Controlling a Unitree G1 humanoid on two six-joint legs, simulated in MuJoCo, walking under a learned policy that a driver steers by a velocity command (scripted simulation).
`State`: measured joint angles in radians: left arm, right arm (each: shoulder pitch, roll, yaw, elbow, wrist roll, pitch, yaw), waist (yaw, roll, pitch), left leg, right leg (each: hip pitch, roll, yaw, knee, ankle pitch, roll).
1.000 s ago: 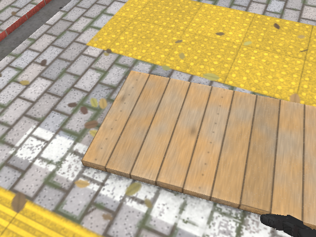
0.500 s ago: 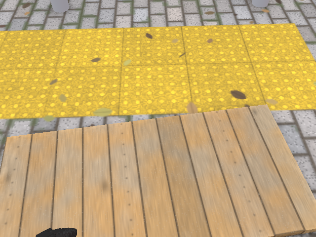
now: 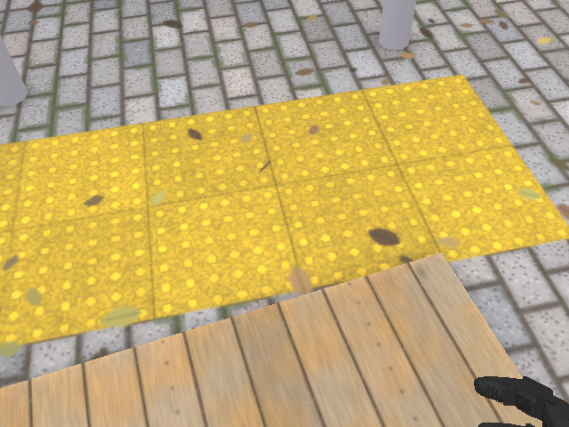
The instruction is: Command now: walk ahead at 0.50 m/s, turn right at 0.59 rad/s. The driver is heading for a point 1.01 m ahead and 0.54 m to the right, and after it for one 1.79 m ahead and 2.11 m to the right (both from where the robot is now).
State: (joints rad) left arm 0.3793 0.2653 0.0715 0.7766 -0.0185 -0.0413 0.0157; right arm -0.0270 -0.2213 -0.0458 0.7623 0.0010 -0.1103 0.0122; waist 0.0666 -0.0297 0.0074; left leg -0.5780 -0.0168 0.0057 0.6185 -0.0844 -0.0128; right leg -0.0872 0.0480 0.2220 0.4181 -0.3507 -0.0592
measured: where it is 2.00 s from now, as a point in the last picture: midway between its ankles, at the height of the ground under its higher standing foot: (524, 287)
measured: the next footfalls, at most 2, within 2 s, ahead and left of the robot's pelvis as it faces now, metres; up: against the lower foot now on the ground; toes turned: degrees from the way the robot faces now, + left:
right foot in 0.42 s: +0.29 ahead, -0.18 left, +0.04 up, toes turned -19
left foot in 0.90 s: +0.66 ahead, -0.14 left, +0.04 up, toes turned -35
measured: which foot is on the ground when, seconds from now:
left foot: down 0.00-0.42, up 0.44-0.88, down 0.90-1.00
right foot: down 0.00-0.02, up 0.04-0.40, down 0.42-0.92, up 0.94-1.00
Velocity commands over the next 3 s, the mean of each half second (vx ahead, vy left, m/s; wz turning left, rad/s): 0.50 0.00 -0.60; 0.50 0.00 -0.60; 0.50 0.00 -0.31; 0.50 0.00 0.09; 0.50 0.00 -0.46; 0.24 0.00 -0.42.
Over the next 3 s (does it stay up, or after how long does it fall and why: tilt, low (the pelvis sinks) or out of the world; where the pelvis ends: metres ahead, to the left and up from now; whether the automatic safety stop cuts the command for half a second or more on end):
stays up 1.21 -0.97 -0.02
